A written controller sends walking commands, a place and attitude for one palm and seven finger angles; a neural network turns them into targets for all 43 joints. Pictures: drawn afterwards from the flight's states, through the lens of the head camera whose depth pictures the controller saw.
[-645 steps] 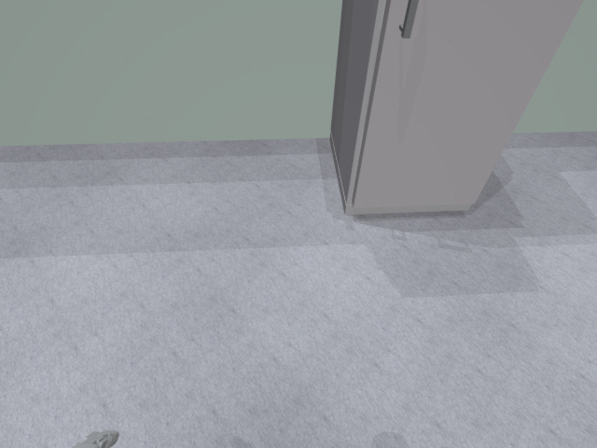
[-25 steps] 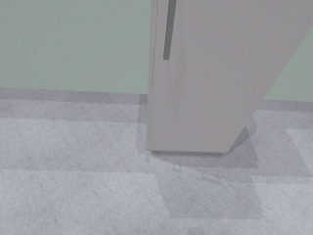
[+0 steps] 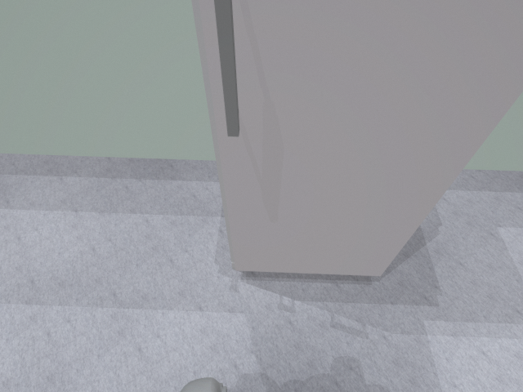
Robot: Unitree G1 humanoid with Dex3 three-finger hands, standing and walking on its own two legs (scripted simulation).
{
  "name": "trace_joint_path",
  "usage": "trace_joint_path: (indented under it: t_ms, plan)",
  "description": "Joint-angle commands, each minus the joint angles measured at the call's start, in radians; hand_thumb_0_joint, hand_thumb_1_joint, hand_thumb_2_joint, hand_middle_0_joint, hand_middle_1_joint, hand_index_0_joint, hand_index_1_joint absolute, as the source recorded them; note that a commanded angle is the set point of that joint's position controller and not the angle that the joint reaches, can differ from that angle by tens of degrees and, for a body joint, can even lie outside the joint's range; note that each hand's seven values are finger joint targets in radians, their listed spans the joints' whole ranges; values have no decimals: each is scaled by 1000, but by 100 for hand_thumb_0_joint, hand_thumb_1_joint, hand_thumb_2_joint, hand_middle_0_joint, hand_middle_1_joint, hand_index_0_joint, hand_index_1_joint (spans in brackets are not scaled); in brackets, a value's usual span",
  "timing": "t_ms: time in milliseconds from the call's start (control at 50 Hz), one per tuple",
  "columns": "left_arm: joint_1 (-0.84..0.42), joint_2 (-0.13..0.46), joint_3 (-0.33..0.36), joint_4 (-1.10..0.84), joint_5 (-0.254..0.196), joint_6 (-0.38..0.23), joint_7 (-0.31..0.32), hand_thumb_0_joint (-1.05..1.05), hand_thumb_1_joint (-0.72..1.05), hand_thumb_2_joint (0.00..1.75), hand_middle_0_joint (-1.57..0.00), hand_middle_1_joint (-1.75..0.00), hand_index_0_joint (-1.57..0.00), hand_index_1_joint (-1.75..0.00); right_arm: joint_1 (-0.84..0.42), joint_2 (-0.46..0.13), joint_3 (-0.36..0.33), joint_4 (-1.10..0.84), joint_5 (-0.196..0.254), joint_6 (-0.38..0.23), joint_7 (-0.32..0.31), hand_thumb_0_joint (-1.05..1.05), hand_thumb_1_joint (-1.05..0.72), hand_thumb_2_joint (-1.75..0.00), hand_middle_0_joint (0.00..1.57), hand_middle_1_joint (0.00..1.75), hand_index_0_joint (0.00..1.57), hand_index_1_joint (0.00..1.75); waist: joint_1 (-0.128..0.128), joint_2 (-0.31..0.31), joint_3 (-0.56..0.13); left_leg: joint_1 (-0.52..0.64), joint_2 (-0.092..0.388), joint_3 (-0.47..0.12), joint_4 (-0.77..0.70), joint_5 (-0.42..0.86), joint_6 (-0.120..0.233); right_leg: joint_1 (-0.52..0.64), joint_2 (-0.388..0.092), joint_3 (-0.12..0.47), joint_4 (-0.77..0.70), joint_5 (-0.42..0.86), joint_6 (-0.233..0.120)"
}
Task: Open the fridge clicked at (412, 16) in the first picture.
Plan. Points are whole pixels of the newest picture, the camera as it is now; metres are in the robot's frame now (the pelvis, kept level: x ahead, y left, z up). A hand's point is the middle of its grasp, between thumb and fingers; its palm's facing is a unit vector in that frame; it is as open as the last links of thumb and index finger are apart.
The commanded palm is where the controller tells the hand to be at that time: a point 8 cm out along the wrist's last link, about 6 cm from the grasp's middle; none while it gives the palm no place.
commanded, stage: shuffle to correct the standing spot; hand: left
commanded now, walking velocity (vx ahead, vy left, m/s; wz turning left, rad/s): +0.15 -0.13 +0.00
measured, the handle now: (228, 46) +0.56 +0.07 +0.23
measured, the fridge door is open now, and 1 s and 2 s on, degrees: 0 0 0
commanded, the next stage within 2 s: come to a stop and stand still in 0.16 s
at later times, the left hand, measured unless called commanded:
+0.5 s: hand (212, 360) +0.20 +0.10 -0.18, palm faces +0.00 -0.97 -0.23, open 7.4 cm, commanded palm none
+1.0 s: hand out of the picture +0.14 +0.15 -0.17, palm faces +0.04 -0.97 -0.23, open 7.4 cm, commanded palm none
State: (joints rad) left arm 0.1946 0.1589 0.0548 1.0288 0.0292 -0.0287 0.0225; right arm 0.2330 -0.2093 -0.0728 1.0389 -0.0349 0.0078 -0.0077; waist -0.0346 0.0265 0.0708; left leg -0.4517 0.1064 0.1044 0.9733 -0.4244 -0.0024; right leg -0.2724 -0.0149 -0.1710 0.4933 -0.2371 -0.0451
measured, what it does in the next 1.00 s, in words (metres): walks ahead: left foot, then right foot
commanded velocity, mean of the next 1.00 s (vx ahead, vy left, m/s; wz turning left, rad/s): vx -0.05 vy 0.03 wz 0.00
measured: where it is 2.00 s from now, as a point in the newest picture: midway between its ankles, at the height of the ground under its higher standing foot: outside the picture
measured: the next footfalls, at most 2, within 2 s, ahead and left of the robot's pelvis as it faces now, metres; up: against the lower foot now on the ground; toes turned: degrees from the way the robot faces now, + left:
left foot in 0.10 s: +0.11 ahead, +0.09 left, +0.00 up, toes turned +9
right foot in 0.40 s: +0.20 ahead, -0.23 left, +0.00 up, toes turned -8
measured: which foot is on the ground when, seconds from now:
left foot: up 0.00-0.08, down 0.10-0.40, up 0.42-0.72, down 0.74-1.00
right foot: down 0.00-0.10, up 0.12-0.38, down 0.40-0.74, up 0.76-1.00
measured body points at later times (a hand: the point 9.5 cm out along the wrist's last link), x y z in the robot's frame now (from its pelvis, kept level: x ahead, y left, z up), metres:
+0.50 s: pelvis +0.13 -0.09 -0.01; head +0.19 -0.10 +0.44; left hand +0.20 +0.15 -0.16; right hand +0.14 -0.34 -0.17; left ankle +0.07 +0.05 -0.70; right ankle +0.16 -0.22 -0.73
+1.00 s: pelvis +0.10 -0.05 +0.00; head +0.13 -0.04 +0.45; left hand +0.14 +0.20 -0.15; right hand +0.18 -0.27 -0.14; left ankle +0.14 +0.03 -0.73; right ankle +0.06 -0.17 -0.70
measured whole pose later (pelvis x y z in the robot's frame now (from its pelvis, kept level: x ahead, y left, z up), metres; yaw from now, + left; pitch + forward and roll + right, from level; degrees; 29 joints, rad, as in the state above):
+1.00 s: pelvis +0.10 -0.05 +0.00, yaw -1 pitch +0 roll +0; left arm 0.22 0.20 0.05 1.02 0.02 0.05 0.03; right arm 0.17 -0.14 -0.03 0.96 -0.03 0.01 -0.02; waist 0.01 -0.02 0.05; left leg -0.27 -0.02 0.13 0.45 -0.19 0.08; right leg -0.31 -0.04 -0.03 0.80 -0.46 0.03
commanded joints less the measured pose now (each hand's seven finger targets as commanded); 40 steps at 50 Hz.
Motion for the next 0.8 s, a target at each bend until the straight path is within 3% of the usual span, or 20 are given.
trace_joint_path:
  t_ms: [0, 40, 60, 80, 100, 140, 200, 260, 320, 340, 380, 400, 440, 560, 640, 680, 700, 720, 740, 780]
  plan:
    - [98, 129, 9, -8, 0, -4, -8, 0, 90, 90, -20, -30, -20, -30, 91, 25, 23, -34, 2, -20, 1, 0, -90, -90, 20, 30, 20, 30, 7, -95, -75, 136, -24, 47, -288, 82, -4, 42, -218, 210, -189, 123, -139]
    - [93, 116, 4, -8, -11, 6, -17, 0, 90, 90, -20, -30, -20, -30, 144, -5, 24, -14, 1, -32, -6, 0, -90, -90, 20, 30, 20, 30, -21, -62, -81, 317, -21, 44, -493, 201, -2, -26, -164, 168, -68, 82, -87]
    - [107, 77, -2, -23, -15, 11, -26, 0, 90, 90, -20, -30, -20, -30, 193, -82, 6, -7, -4, -40, -15, 0, -90, -90, 20, 30, 20, 30, -44, 108, -92, 450, 122, -164, -594, 191, 51, -177, -89, 118, 106, -14, -30]
    - [90, 45, -11, -53, -13, 12, -38, 0, 90, 90, -20, -30, -20, -30, 245, -193, -19, -9, -11, -37, -22, 0, -90, -90, 20, 30, 20, 30, -67, 308, -75, 502, 364, -461, -726, 181, 161, -349, -16, 23, 348, -259, 25]
    - [10, 107, 1, -85, 8, 17, -40, 0, 90, 90, -20, -30, -20, -30, 243, -206, -23, -3, -9, -35, -32, 0, -90, -90, 20, 30, 20, 30, -91, 229, 4, 443, 426, -527, -759, 243, 229, -417, -40, 113, 539, -323, 35]
    - [1, 115, 15, -73, 7, 20, -45, 0, 90, 90, -20, -30, -20, -30, 163, -149, -4, -20, -4, -45, -41, 0, -90, -90, 20, 30, 20, 30, -38, 129, 20, 391, 358, -363, -717, 459, 198, -429, -87, 195, 650, -190, 50]
    - [63, 83, 13, -46, -2, 35, -53, 0, 90, 90, -20, -30, -20, -30, 78, -140, -1, -42, 1, -57, -44, 0, -90, -90, 20, 30, 20, 30, 12, 100, -48, 386, 272, -134, -670, 654, 146, -326, -101, 171, 533, -109, 79]
    - [43, 52, 7, -52, -2, 42, -57, 0, 90, 90, -20, -30, -20, -30, 74, -147, -15, -34, -3, -47, -38, 0, -90, -90, 20, 30, 20, 30, 2, 110, -62, 322, 212, -33, -646, 601, 110, -191, -82, 86, 289, -67, 85]
    - [118, 48, 2, -28, -4, 26, -41, 0, 90, 90, -20, -30, -20, -30, 32, -146, -18, -37, 3, -26, -31, 0, -90, -90, 20, 30, 20, 30, 38, 131, -96, 295, 130, 7, -496, 655, 56, 7, -21, 9, 37, 112, 85]
    - [174, 93, 10, -11, -3, 14, -31, 0, 90, 90, -20, -30, -20, -30, 33, -127, -17, -38, 8, -23, -26, 0, -90, -90, 20, 30, 20, 30, 62, 74, -118, 272, 88, 18, -422, 575, 19, 99, -44, 35, -55, 274, 84]
    - [208, 236, 32, -3, 1, -4, -4, 0, 90, 90, -20, -30, -20, -30, 100, -20, 2, -48, 29, -11, -18, 0, -90, -90, 20, 30, 20, 30, 55, -202, -211, 69, -50, 37, -222, -49, -48, 317, -355, 286, 2, 1030, -55]
    - [217, 255, 33, -7, -2, 3, 0, 0, 90, 90, -20, -30, -20, -30, 73, -8, 1, -56, 32, 6, -27, 0, -90, -90, 20, 30, 20, 30, 81, -216, -205, 62, -57, -10, -112, -210, -45, 294, -405, 287, -8, 1162, -105]
    - [168, 227, 36, -12, 1, 12, 16, 0, 90, 90, -20, -30, -20, -30, 35, -32, -2, -59, 31, 16, -33, 0, -90, -90, 20, 30, 20, 30, 90, -330, -175, -43, -63, -81, 85, -219, -40, 301, -400, 328, -1, 1187, -154]
    - [20, 224, 53, -92, 8, 35, 30, 0, 90, 90, -20, -30, -20, -30, -13, -45, -9, -76, 20, 46, -1, 0, -90, -90, 20, 30, 20, 30, 63, -202, -127, 0, -63, -114, 73, -55, -54, 105, -383, 240, -83, 684, -133]
    - [-32, 230, 55, -118, 11, 41, 23, 0, 90, 90, -20, -30, -20, -30, 36, -32, -5, -86, 20, 33, 5, 0, -90, -90, 20, 30, 20, 30, 34, -209, -142, 125, -75, -58, -223, 23, -46, 59, -343, 213, -62, 486, -96]
    - [-39, 204, 51, -117, 0, 52, 17, 0, 90, 90, -20, -30, -20, -30, 108, -44, -7, -74, 16, 19, 4, 0, -90, -90, 20, 30, 20, 30, 2, -138, -163, 291, -72, -35, -497, 222, -37, -6, -276, 167, 44, 289, -28]
    - [-2, 152, 40, -130, -9, 65, 12, 0, 90, 90, -20, -30, -20, -30, 94, -121, -17, -92, 8, 8, 2, 0, -90, -90, 20, 30, 20, 30, 14, 112, -151, 340, 80, -216, -600, 348, 16, -141, -159, 97, 171, -1, 40]
    - [-1, 101, 27, -147, -15, 73, 11, 0, 90, 90, -20, -30, -20, -30, 51, -193, -28, -131, 2, 12, 0, 0, -90, -90, 20, 30, 20, 30, 13, 331, -96, 217, 255, -392, -710, 460, 128, -191, -50, 69, 346, -348, 87]
    - [-27, 120, 27, -145, -6, 83, 14, 0, 90, 90, -20, -30, -20, -30, 2, -187, -24, -149, -1, 15, -8, 0, -90, -90, 20, 30, 20, 30, 2, 256, -67, 101, 261, -406, -747, 316, 182, -152, -44, 152, 510, -365, 76]
    - [5, 122, 31, -111, 6, 80, 8, 0, 90, 90, -20, -30, -20, -30, -61, -134, -7, -156, -3, 10, -20, 0, -90, -90, 20, 30, 20, 30, 46, 171, -49, 127, 181, -311, -703, 333, 174, -213, -37, 199, 641, -262, 62]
